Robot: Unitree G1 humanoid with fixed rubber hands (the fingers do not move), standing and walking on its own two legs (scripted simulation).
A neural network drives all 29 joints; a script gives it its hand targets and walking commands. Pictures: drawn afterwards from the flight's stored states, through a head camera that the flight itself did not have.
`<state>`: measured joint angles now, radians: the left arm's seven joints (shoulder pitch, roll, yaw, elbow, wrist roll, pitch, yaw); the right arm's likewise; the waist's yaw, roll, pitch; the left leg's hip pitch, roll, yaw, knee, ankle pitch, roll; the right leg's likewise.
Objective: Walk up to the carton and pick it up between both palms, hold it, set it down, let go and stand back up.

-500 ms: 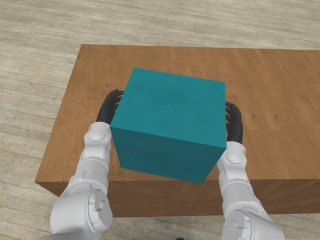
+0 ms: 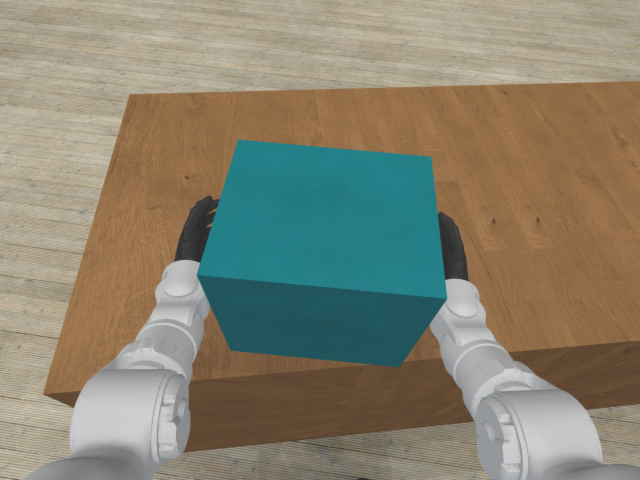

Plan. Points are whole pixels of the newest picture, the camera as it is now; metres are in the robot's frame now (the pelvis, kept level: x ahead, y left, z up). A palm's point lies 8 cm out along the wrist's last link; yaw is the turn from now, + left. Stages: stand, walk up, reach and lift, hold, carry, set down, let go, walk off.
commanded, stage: set down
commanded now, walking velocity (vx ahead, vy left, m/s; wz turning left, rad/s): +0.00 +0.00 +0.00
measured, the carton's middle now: (323, 260) +0.39 -0.02 +0.02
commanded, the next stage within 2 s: none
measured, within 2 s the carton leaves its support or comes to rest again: neither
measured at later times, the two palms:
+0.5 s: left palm (160, 243) +0.41 +0.19 +0.05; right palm (491, 249) +0.37 -0.24 +0.05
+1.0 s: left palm (125, 191) +0.41 +0.19 +0.15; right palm (513, 213) +0.36 -0.22 +0.13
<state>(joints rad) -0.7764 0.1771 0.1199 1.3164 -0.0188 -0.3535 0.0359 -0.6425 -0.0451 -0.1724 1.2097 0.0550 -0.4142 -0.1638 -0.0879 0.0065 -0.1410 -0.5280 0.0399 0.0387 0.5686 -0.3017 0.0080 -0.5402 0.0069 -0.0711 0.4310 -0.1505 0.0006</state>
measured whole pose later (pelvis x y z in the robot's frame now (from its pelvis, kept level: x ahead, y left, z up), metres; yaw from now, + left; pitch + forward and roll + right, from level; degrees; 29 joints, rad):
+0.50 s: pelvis -0.03 +0.00 -0.02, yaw +0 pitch +19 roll -2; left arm -0.86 0.34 -0.14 1.25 -0.37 -0.23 -0.04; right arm -0.76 -0.27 0.03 1.14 0.39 -0.24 -0.10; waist -0.08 0.03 -0.22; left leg -0.73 0.03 0.03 0.71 -0.32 0.02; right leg -0.75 -0.01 -0.07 0.58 -0.17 0.00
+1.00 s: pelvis -0.04 -0.02 +0.00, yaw +2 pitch +8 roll +0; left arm -0.99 0.45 -0.13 1.24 -0.38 0.04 -0.07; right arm -0.82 -0.19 -0.02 0.92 0.32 0.12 -0.19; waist -0.13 -0.01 -0.13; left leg -0.42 0.02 0.02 0.50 -0.22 0.00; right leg -0.46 -0.01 -0.09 0.44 -0.11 -0.02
